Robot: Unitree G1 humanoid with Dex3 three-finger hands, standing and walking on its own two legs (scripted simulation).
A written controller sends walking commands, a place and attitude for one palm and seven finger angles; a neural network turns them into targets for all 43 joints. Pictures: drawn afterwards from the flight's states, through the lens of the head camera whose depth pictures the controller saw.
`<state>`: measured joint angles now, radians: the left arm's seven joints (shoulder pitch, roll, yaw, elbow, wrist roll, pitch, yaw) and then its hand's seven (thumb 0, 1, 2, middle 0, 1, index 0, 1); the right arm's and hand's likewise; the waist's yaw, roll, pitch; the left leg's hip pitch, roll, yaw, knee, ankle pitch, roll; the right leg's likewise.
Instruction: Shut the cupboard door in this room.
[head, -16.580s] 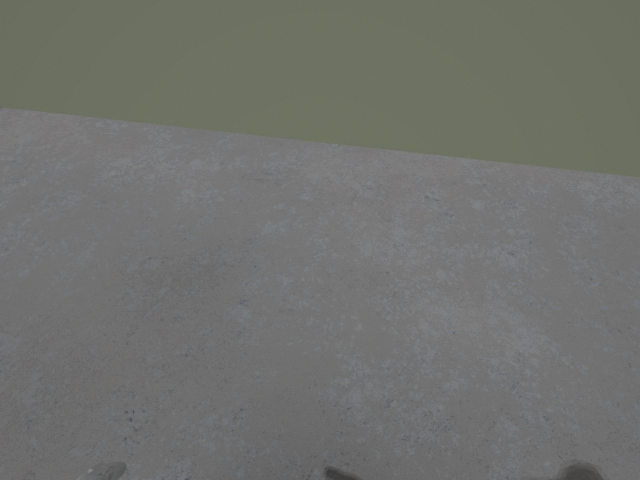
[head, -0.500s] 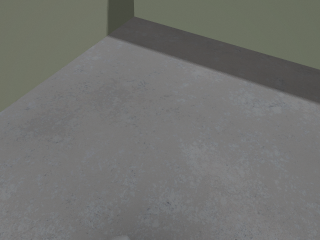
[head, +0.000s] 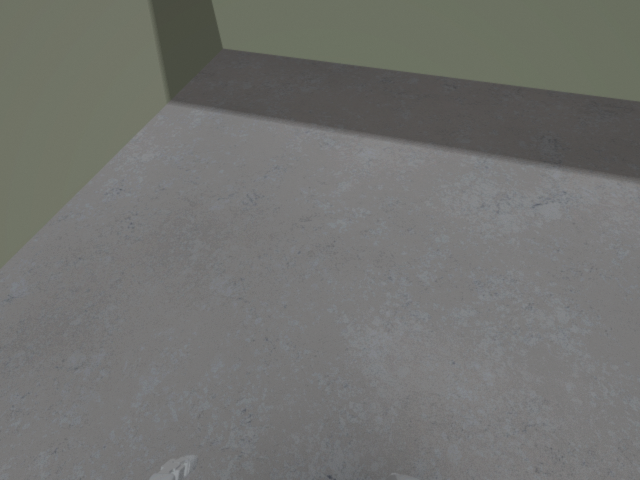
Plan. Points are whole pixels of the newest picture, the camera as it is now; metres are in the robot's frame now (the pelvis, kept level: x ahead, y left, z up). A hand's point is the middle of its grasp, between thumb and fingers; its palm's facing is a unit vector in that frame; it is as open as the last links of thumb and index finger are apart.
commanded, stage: walk to a spot facing it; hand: left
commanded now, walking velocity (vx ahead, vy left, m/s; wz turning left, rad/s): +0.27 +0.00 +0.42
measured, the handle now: out of the picture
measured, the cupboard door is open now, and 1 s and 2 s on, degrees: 79 79 79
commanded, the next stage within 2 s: none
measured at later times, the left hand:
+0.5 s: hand out of the picture +0.10 +0.22 -0.19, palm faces +0.28 -0.94 -0.17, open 7.4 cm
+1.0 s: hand (170, 438) +0.20 +0.23 -0.13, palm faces +0.47 -0.84 -0.28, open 7.4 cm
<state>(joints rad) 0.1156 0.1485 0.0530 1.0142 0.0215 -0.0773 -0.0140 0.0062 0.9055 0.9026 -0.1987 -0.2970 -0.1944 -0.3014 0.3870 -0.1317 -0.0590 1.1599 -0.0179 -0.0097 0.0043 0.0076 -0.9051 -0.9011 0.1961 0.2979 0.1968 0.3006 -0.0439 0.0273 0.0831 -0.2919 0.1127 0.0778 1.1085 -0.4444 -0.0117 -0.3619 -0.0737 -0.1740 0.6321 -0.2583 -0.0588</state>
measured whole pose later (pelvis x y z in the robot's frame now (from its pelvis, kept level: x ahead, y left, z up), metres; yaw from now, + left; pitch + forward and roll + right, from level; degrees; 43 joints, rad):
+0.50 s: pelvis +0.14 +0.04 -0.01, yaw +14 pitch -1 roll -1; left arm 0.26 0.20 0.05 1.03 0.01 0.02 0.02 0.01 0.90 0.90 -0.20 -0.30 -0.20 -0.30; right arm 0.09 -0.21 -0.04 0.93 -0.02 0.00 0.02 0.00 -0.90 -0.90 0.19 0.30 0.20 0.30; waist 0.02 -0.04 0.13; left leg -0.42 0.02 0.13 0.67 -0.25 0.09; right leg -0.33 -0.12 -0.16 1.11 -0.57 0.07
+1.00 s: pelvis +0.17 -0.02 +0.00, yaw +30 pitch +1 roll +0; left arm 0.11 0.21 0.05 0.85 0.01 0.02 0.02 0.01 0.90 0.90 -0.20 -0.30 -0.20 -0.30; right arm 0.24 -0.23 -0.10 0.94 -0.02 0.07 0.02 0.01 -0.90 -0.90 0.20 0.30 0.20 0.30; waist -0.06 0.05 0.06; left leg -0.44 -0.09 -0.15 0.58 -0.20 0.00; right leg -0.27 -0.01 -0.02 0.55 -0.31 0.02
